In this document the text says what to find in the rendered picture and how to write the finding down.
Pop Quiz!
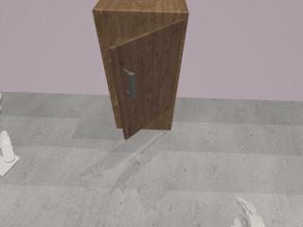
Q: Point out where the handle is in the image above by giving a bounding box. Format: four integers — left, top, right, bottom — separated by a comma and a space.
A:
123, 69, 136, 100

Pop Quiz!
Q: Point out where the robot left hand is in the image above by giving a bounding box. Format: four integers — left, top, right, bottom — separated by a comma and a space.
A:
0, 93, 20, 178

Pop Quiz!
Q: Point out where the cupboard door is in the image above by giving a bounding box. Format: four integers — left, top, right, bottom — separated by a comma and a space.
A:
109, 19, 185, 140

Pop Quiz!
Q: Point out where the robot right hand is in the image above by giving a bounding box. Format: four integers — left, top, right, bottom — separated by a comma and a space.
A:
230, 197, 266, 227

